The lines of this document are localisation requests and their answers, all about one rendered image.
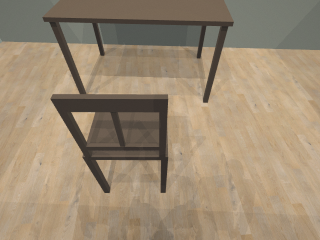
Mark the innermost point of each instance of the table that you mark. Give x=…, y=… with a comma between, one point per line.
x=147, y=12

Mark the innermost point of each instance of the chair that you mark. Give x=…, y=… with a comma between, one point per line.
x=124, y=127

